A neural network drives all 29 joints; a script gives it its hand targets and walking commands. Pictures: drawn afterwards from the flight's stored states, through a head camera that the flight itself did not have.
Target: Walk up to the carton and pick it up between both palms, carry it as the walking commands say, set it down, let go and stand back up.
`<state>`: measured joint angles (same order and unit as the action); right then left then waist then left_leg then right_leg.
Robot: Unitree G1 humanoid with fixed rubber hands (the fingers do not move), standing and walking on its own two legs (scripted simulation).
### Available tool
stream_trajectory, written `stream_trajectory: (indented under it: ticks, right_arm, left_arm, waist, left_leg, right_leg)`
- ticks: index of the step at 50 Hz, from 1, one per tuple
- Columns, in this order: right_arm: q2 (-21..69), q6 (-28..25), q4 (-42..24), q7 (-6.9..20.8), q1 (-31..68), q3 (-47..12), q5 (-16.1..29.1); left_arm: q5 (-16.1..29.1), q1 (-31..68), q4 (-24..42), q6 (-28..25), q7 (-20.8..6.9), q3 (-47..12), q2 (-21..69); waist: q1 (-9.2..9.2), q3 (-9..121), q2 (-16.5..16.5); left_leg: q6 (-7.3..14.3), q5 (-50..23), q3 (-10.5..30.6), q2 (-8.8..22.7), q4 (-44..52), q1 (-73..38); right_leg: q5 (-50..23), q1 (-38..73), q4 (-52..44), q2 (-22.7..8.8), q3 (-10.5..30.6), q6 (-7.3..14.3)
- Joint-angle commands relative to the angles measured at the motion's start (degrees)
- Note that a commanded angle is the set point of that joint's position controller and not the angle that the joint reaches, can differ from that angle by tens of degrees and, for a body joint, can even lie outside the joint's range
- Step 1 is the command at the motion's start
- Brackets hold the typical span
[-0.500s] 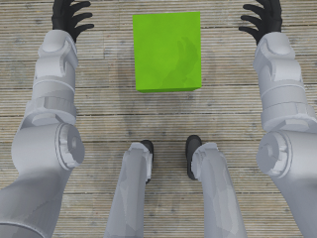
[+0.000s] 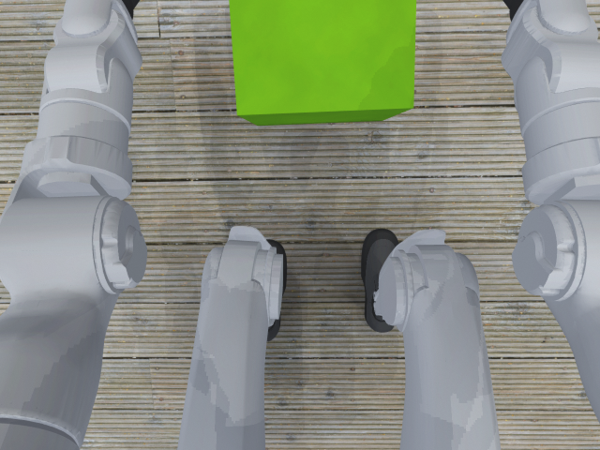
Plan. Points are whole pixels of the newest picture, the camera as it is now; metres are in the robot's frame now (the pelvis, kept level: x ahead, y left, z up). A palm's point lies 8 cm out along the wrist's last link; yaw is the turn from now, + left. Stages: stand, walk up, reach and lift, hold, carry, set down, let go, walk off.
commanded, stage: reach and lift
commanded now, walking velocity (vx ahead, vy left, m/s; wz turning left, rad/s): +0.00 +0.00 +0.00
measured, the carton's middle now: (319, 31) +0.58 +0.02 -0.34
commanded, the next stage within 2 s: none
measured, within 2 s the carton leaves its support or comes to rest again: neither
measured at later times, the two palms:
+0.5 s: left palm (171, 46) +0.53 +0.22 -0.27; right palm (465, 44) +0.55 -0.17 -0.27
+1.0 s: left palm (174, 41) +0.54 +0.21 -0.26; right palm (458, 42) +0.55 -0.16 -0.27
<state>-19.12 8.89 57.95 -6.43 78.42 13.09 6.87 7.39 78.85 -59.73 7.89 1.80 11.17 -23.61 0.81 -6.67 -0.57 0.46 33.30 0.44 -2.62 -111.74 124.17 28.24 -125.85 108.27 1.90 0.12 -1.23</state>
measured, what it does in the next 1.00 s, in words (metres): lowers itself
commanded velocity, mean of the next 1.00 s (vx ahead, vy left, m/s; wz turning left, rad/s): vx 0.00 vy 0.00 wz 0.00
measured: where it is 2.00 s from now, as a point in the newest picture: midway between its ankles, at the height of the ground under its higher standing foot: (323, 302)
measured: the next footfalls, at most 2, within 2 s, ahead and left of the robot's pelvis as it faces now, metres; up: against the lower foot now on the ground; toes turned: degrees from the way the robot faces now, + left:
none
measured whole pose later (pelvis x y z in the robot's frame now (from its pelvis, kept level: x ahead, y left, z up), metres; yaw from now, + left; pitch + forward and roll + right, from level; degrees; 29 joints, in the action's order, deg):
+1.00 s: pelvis -0.01 +0.00 -0.09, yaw +2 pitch +33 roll -1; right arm -20.8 2.9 69.1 -7.1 88.7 6.0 13.4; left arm 14.0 90.6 -70.8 3.7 3.8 1.5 -25.7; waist 0.3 -27.1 -0.8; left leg 1.6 35.3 -1.1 -0.8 -130.5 128.6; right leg 30.9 -130.1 127.6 0.2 -0.8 -0.3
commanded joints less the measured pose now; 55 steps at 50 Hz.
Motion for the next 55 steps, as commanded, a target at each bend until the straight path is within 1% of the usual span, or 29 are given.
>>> stream_trajectory:
  ticks: [1,10,19,20,22,25,29,34,45,55]
  right_arm:
    - [-7.3,-1.8,-4.4,-0.4,15.9,0.2,0.4]
    - [-7.8,-3.9,-0.6,-0.8,18.5,-1.2,1.8]
    - [-9.0,-6.0,3.1,-0.9,21.6,-4.1,4.6]
    - [-8.8,-6.2,4.7,-0.8,21.9,-4.9,4.9]
    - [-9.3,-6.6,3.6,-0.7,24.2,-4.8,5.2]
    - [-10.2,-7.2,3.1,-0.6,24.1,-4.9,5.9]
    - [-10.3,-7.2,3.5,-0.7,22.5,-5.6,6.5]
    - [-9.3,-7.0,4.5,-0.5,21.6,-6.4,7.0]
    - [-8.8,-6.9,5.7,-0.6,24.2,-6.5,6.6]
    - [-6.3,-7.4,6.3,-1.1,25.9,-6.8,6.2]
  left_arm:
    - [0.8,16.1,4.6,-1.5,0.6,0.0,-8.1]
    - [3.0,18.7,1.0,-3.2,1.6,-2.7,-8.5]
    - [5.5,22.2,-2.2,-5.0,1.8,-6.4,-9.6]
    - [5.6,22.3,-4.0,-5.1,1.7,-6.7,-9.7]
    - [5.5,24.8,-2.9,-5.4,1.6,-6.9,-10.4]
    - [5.8,25.5,-2.4,-5.8,1.8,-7.4,-10.7]
    - [6.1,24.2,-3.2,-5.8,2.0,-7.5,-10.9]
    - [6.3,23.2,-4.7,-5.6,1.9,-7.7,-10.2]
    - [6.9,26.5,-5.6,-5.2,1.9,-8.9,-9.1]
    - [5.6,28.1,-6.1,-5.5,2.6,-9.3,-6.5]
  waist:
    - [0.61,65.8,1.5]
    - [0.36,61.4,1.2]
    - [0.16,56.5,1.0]
    - [0.8,53.5,0.7]
    - [0.41,50.9,0.5]
    - [0.16,52.6,1.1]
    - [0.27,53.3,0.9]
    - [0.38,50.8,0.8]
    - [-0.45,48.5,0.9]
    - [0.08,49.1,0.7]
  left_leg:
    - [-2.3,-18.5,-1.6,0.7,8.5,-29.9]
    - [-1.8,-18.4,-0.8,1.2,2.0,-27.0]
    - [-1.9,-18.4,0.1,2.0,-3.8,-24.3]
    - [-1.8,-17.0,0.2,2.1,-4.2,-21.9]
    - [-1.7,-17.0,0.7,2.4,-5.2,-20.8]
    - [-1.9,-20.0,1.0,2.5,-6.7,-22.8]
    - [-1.8,-21.0,0.8,2.3,-7.8,-24.0]
    - [-1.5,-19.9,0.8,2.2,-7.7,-22.8]
    - [-1.4,-16.1,0.9,2.2,-6.8,-22.9]
    - [-1.5,-16.3,0.7,1.6,-6.5,-24.3]
  right_leg:
    - [-16.2,37.7,-1.5,1.2,-3.5,-0.9]
    - [-16.1,34.2,5.2,0.3,-2.7,-0.7]
    - [-17.0,32.6,11.1,-0.7,-1.3,-0.5]
    - [-15.8,32.1,11.6,-0.8,-1.0,-0.3]
    - [-16.2,30.7,12.6,-0.9,-0.8,-0.3]
    - [-19.0,32.0,14.1,-0.8,-0.5,-0.4]
    - [-20.1,33.4,14.9,-0.8,-0.6,-0.4]
    - [-19.1,32.3,15.0,-0.9,-0.6,-0.2]
    - [-15.1,31.1,14.0,-0.8,-0.9,0.2]
    - [-15.3,32.1,13.5,0.2,-0.9,0.1]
